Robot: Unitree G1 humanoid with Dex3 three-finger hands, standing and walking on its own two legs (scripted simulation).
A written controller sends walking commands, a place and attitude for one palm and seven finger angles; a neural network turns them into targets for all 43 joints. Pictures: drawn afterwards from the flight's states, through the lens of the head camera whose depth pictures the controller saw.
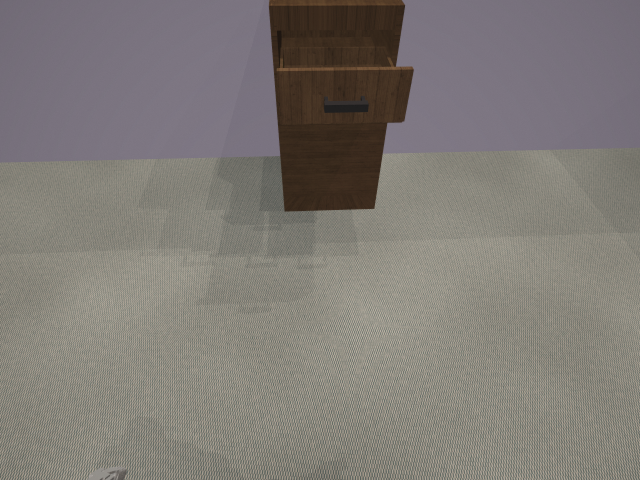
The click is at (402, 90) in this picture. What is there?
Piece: drawer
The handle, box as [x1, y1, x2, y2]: [324, 96, 368, 112]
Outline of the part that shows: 324,97 325,112 367,111 368,104 367,101 364,99 364,96 361,96 360,101 328,101 327,96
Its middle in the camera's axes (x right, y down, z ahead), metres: +0.07 -0.39 +1.10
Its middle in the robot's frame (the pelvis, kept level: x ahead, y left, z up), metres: +1.08 -0.01 -0.06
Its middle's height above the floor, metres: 0.71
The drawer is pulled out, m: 0.30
